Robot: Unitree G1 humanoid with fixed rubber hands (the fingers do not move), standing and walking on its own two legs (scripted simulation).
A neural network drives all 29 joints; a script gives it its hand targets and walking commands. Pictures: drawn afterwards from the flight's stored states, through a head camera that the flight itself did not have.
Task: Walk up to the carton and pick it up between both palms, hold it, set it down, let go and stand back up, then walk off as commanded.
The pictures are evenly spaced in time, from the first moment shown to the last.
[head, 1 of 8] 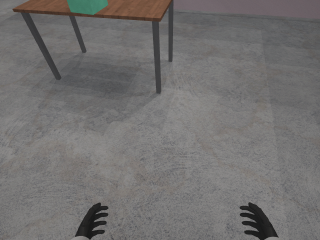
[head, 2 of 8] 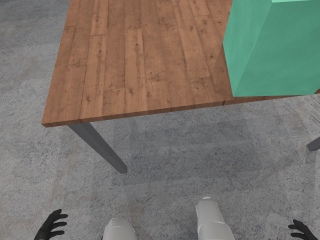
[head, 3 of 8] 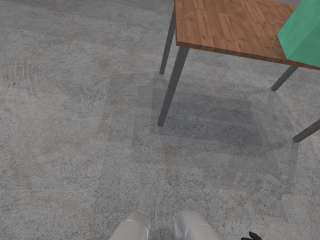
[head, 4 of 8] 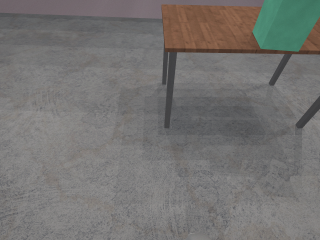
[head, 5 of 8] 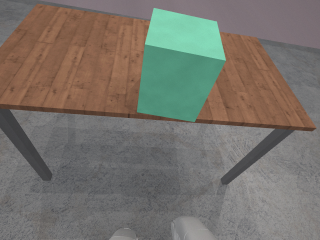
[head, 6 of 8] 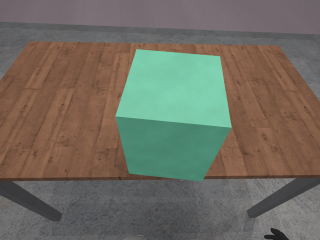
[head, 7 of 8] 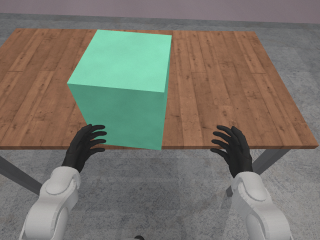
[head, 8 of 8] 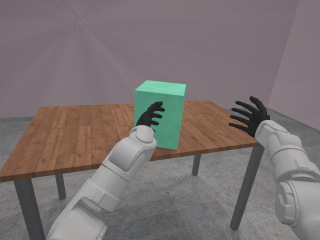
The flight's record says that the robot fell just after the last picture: yes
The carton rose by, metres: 0.04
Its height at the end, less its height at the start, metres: +0.00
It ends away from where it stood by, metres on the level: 0.07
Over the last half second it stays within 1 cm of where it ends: yes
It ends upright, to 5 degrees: yes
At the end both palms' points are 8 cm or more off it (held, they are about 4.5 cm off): yes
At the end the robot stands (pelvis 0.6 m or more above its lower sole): yes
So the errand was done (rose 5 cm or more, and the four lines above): no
